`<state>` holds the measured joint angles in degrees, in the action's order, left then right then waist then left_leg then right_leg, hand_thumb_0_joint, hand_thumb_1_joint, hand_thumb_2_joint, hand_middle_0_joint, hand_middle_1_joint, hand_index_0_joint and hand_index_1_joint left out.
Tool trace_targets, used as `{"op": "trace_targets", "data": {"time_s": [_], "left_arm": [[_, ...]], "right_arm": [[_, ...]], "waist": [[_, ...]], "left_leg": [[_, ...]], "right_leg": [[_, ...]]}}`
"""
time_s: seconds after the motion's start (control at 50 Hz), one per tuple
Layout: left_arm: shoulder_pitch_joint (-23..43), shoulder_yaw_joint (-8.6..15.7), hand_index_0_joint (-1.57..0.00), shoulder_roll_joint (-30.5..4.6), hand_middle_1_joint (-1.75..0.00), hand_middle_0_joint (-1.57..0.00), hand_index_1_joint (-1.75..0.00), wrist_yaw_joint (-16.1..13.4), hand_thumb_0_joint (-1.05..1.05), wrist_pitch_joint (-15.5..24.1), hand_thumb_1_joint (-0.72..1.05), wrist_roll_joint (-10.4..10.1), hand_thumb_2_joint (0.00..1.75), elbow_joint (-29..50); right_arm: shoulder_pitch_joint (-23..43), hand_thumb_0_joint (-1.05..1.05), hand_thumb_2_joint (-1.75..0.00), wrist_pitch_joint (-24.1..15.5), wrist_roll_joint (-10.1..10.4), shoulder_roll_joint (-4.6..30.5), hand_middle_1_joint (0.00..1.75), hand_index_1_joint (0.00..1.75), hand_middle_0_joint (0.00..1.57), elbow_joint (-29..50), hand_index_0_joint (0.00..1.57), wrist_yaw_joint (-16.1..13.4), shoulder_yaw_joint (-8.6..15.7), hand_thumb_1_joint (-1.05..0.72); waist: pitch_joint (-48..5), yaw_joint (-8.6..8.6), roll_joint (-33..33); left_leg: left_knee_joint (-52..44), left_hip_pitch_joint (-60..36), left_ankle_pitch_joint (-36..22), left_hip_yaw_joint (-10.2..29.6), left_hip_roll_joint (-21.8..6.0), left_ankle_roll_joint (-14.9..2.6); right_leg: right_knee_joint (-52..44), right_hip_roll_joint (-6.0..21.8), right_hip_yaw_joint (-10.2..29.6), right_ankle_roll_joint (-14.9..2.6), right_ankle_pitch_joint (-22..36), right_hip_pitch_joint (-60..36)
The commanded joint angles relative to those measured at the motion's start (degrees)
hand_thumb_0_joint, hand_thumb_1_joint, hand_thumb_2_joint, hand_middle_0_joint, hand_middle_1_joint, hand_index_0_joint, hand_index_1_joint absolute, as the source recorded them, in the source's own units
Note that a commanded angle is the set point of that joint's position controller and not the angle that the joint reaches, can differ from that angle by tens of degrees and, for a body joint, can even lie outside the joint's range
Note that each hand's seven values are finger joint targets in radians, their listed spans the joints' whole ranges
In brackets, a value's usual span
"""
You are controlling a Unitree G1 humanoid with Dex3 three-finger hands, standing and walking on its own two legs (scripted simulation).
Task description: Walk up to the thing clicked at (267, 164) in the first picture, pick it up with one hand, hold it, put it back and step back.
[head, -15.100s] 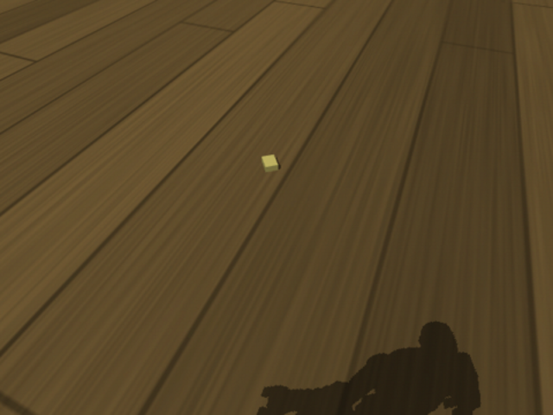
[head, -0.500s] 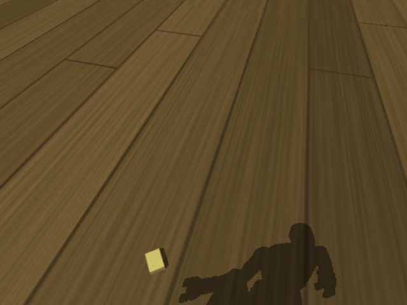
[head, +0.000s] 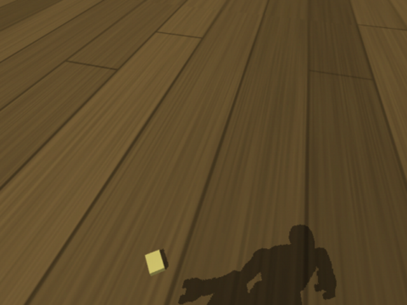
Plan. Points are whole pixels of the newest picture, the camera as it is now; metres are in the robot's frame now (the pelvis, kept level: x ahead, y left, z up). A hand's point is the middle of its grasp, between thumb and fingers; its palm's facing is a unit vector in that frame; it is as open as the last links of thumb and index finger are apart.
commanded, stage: stand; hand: left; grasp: from above
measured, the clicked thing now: (155, 262) +0.48 +0.22 -0.76
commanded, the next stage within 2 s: rise first in 0.20 s
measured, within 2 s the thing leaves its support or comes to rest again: neither
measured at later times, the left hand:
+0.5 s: hand out of the picture +0.14 +0.25 -0.17, palm faces +0.01 -0.94 -0.33, open 8.4 cm
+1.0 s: hand out of the picture +0.13 +0.26 -0.21, palm faces -0.10 -0.89 -0.44, open 14.1 cm
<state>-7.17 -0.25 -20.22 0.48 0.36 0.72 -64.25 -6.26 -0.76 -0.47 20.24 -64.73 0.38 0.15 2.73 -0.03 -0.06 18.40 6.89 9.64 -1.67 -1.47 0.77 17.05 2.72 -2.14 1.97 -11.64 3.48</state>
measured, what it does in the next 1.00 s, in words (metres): lowers itself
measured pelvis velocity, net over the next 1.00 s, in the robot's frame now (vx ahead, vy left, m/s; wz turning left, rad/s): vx -0.01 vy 0.00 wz -0.01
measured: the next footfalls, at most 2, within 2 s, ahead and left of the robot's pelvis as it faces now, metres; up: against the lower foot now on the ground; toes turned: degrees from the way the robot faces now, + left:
none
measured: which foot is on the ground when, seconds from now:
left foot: down 0.00-1.00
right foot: down 0.00-1.00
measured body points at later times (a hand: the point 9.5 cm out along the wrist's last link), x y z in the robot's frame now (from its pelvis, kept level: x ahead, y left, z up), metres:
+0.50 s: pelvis -0.02 +0.00 -0.01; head +0.04 +0.00 +0.43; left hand +0.14 +0.30 -0.14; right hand +0.08 -0.28 -0.14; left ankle +0.00 +0.13 -0.75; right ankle -0.03 -0.14 -0.75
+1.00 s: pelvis -0.01 +0.00 -0.07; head +0.08 +0.01 +0.37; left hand +0.14 +0.31 -0.18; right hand +0.14 -0.26 -0.17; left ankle +0.00 +0.13 -0.75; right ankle -0.03 -0.14 -0.75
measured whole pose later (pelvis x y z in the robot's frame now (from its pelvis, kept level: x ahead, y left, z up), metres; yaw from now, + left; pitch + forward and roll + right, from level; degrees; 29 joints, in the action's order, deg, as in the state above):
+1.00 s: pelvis -0.01 +0.00 -0.07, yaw +0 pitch +15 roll -1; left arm -9.5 8.7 -18.5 -0.3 -12.2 10.9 -35.0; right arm -12.6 -7.2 0.5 14.3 -34.9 -2.3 2.4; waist -4.7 1.7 -0.4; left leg 57.8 45.8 26.5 0.0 -3.3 0.9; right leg 56.0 2.0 -1.8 1.6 -28.6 41.9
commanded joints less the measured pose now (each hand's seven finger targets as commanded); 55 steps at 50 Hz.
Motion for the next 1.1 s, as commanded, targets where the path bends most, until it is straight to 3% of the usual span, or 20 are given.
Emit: {"op": "trace_targets", "data": {"time_s": [0.0,0.26,0.28,0.3,0.32,0.34,0.36,0.4,0.46,0.5,0.64,0.7,0.72,0.74,0.76,0.78,0.9,0.98,1.04,1.08], "left_arm": [[1.7,2.7,-0.20,-12.4,-0.30,-0.20,-0.30,-1.1,0.00,1.3,0.90,0.0,0.90,3.3],[1.2,2.6,-0.20,-12.2,-0.30,-0.20,-0.30,-1.0,0.00,1.3,0.90,0.1,0.90,3.2],[1.4,2.7,-0.13,-12.3,-0.38,-0.13,-0.38,-1.0,0.00,1.2,0.82,0.1,0.93,3.3],[21.5,2.7,-0.21,-2.9,-0.46,-0.21,-0.46,-2.1,0.00,6.7,0.74,-3.3,0.87,23.4],[28.0,3.1,-0.21,-4.7,-0.54,-0.22,-0.54,-2.3,0.00,6.4,0.66,-3.2,0.95,19.5],[18.1,5.5,-0.23,-8.3,-0.62,-0.22,-0.62,-2.4,0.00,4.3,0.58,-2.3,0.92,10.3],[15.6,7.2,-0.24,-10.7,-0.70,-0.22,-0.70,-1.8,0.00,3.1,0.50,-1.0,0.89,6.0],[18.5,10.3,-0.20,-14.6,-0.86,-0.17,-0.85,-0.9,0.00,3.0,0.34,1.4,0.92,5.4],[6.6,12.1,-0.14,-11.8,-1.03,-0.09,-0.98,0.4,0.00,0.9,0.10,5.1,0.94,4.8],[5.5,11.4,-0.11,-9.8,-1.06,-0.07,-1.02,-0.1,0.00,-1.2,-0.06,6.1,0.98,7.3],[6.9,12.4,-0.11,-10.0,-1.08,-0.11,-1.07,-2.0,0.00,-7.5,-0.54,8.4,1.00,17.5],[7.5,12.8,-0.11,-9.8,-1.08,-0.11,-1.08,-2.4,0.00,-7.4,-0.60,8.9,1.00,23.3],[3.3,14.5,-0.11,-11.0,-1.09,-0.11,-1.08,-2.7,0.00,-8.0,-0.59,9.4,0.99,21.0],[7.3,12.7,-0.11,-9.8,-1.09,-0.11,-1.09,-2.4,0.00,-7.4,-0.61,9.3,1.00,27.1],[4.2,13.8,-0.10,-10.4,-1.08,-0.10,-1.08,-2.5,0.00,-7.7,-0.61,9.8,1.00,26.4],[5.5,12.8,-0.10,-9.5,-1.08,-0.10,-1.08,-2.4,0.00,-7.7,-0.61,9.6,1.01,30.3],[-1.5,12.7,-0.08,-9.3,-1.06,-0.08,-1.07,-2.0,0.00,-10.9,-0.60,10.5,1.01,35.2],[-4.6,12.6,-0.07,-9.5,-1.08,-0.07,-1.08,-1.9,0.00,-12.8,-0.57,11.4,1.00,39.5],[-5.2,13.3,-0.06,-9.8,-1.07,-0.06,-1.08,-2.2,0.00,-13.6,-0.57,12.1,1.00,41.6],[-7.4,12.1,-0.06,-8.2,-1.09,-0.06,-1.09,-2.1,0.00,-14.4,-0.55,12.4,0.98,42.3]], "right_arm": [[2.3,0.00,-0.90,-1.0,-0.1,12.0,0.30,0.30,0.20,3.2,0.20,-0.7,2.1,-0.90],[1.9,0.00,-0.90,-0.9,-0.1,11.9,0.30,0.30,0.20,3.1,0.20,-0.7,2.1,-0.90],[1.9,0.00,-0.90,-0.9,-0.1,11.8,0.30,0.30,0.20,3.2,0.20,-0.7,2.0,-0.89],[0.9,0.00,-0.95,-3.7,4.1,2.9,0.30,0.30,0.20,19.6,0.20,-2.0,-0.3,-0.97],[-2.2,0.00,-0.95,-3.6,4.1,4.6,0.30,0.30,0.20,16.4,0.20,-2.6,0.0,-1.05],[-4.5,0.00,-0.95,-2.8,4.5,6.3,0.30,0.30,0.20,17.1,0.20,-3.2,1.0,-1.05],[-5.7,0.00,-0.94,-2.5,4.1,6.3,0.30,0.30,0.20,17.5,0.20,-3.3,1.8,-1.05],[-6.5,0.00,-0.94,-2.9,2.9,6.1,0.30,0.30,0.20,20.3,0.20,-3.5,3.1,-1.05],[-8.8,0.00,-0.93,-3.1,1.5,5.3,0.30,0.30,0.20,23.7,0.20,-2.5,4.7,-1.05],[-8.3,0.00,-0.93,-3.3,1.8,4.6,0.30,0.30,0.20,26.5,0.20,-2.4,4.9,-1.03],[-6.9,0.00,-0.92,-4.5,1.9,3.3,0.30,0.30,0.20,32.3,0.20,-1.6,4.8,-1.01],[-8.0,0.00,-0.92,-5.8,1.6,2.9,0.30,0.30,0.20,33.4,0.20,-1.6,5.0,-1.00],[-8.5,0.00,-0.92,-6.1,1.6,3.1,0.30,0.30,0.20,33.5,0.20,-1.8,5.1,-0.99],[-8.3,0.00,-0.92,-6.6,1.5,2.8,0.30,0.30,0.20,34.3,0.20,-1.8,5.3,-1.00],[-8.4,0.00,-0.92,-7.0,1.4,2.9,0.30,0.30,0.20,34.4,0.20,-2.0,5.4,-0.98],[-8.2,0.00,-0.92,-7.3,1.3,2.6,0.30,0.30,0.20,35.1,0.20,-2.2,5.4,-0.98],[-7.9,0.00,-0.91,-8.6,1.0,2.6,0.30,0.30,0.20,36.1,0.20,-3.2,5.4,-0.94],[-7.7,0.00,-0.90,-9.4,0.8,2.3,0.30,0.30,0.20,37.0,0.20,-3.7,5.2,-0.91],[-7.1,0.00,-0.90,-9.8,0.6,2.0,0.30,0.30,0.20,37.9,0.20,-4.0,5.0,-0.90],[-6.7,0.00,-0.89,-10.1,0.5,1.8,0.30,0.30,0.20,38.4,0.20,-3.8,4.9,-0.88]], "waist": [[-4.5,0.00,0.3],[-3.8,-0.01,0.0],[-3.5,0.06,0.2],[1.3,6.85,-2.0],[-0.9,5.60,-0.7],[0.2,4.17,1.8],[-2.7,3.14,2.6],[-8.6,1.73,3.2],[-16.5,-1.34,-2.8],[-16.2,-1.16,-2.9],[-14.5,0.23,-1.6],[-16.5,0.93,-1.8],[-17.8,0.62,-1.8],[-18.6,1.31,-2.0],[-19.5,0.81,-3.1],[-19.8,1.67,-3.2],[-20.7,2.04,-3.1],[-23.3,1.65,-3.7],[-22.3,1.94,-3.7],[-22.7,2.02,-3.8]], "left_leg": [[-1.9,-1.6,-11.3,5.3,-6.6,-1.83],[-2.1,-1.5,-9.7,5.3,-6.4,-1.89],[-2.3,-1.2,-9.8,5.3,-6.4,-1.91],[0.6,4.5,0.1,-1.4,1.2,-1.05],[1.7,4.0,2.0,-1.1,1.5,-1.06],[2.2,5.5,3.0,-1.1,1.1,-1.19],[4.6,7.5,2.0,-1.0,1.5,-1.36],[8.9,8.8,-0.5,-0.5,1.5,-1.43],[13.2,10.4,-5.4,-0.6,2.0,-0.45],[13.4,11.5,-6.4,-0.6,2.0,-0.26],[19.4,18.9,-1.1,-0.2,1.6,-0.69],[23.8,21.9,0.1,0.2,1.1,-0.83],[25.0,22.3,-0.6,0.2,1.1,-0.88],[26.2,23.1,-0.6,0.6,0.8,-0.87],[27.0,23.2,-1.0,0.7,0.8,-0.75],[27.9,23.5,-1.0,0.6,0.7,-0.84],[32.0,26.5,-1.0,1.3,0.2,-0.89],[35.0,27.8,-4.2,1.6,0.0,-1.09],[36.5,30.5,-1.9,1.8,0.0,-1.09],[37.3,31.1,-2.2,2.2,-0.2,-0.98]], "right_leg": [[-2.2,6.1,4.2,-2.54,9.6,0.5],[-2.6,6.1,4.2,-2.46,8.8,1.1],[-2.5,6.0,4.1,-2.52,8.7,0.8],[1.8,-2.6,0.4,-2.40,4.3,15.5],[2.3,-2.6,-0.3,-2.48,2.4,13.4],[2.6,-3.2,-1.1,-2.73,-0.1,13.1],[4.1,-2.9,-0.9,-2.87,0.0,14.0],[8.3,-2.7,-0.5,-2.77,2.4,14.5],[14.1,-2.7,-0.2,-3.50,6.0,14.3],[14.3,-3.1,-0.4,-3.40,6.3,14.6],[19.1,-3.2,-0.6,-3.03,0.4,22.4],[23.6,-3.2,-0.4,-2.75,-0.5,26.5],[24.8,-3.0,-0.2,-2.72,0.1,26.9],[26.3,-3.1,-0.2,-2.70,0.1,28.6],[27.3,-3.0,-0.1,-2.75,0.3,29.2],[28.0,-3.0,0.0,-2.64,0.6,30.4],[31.7,-3.2,-0.2,-2.46,0.1,33.8],[34.3,-3.1,-0.3,-2.53,2.4,35.0],[35.6,-3.2,-0.4,-2.52,0.6,37.0],[36.9,-3.3,-0.6,-2.64,0.0,38.1]]}}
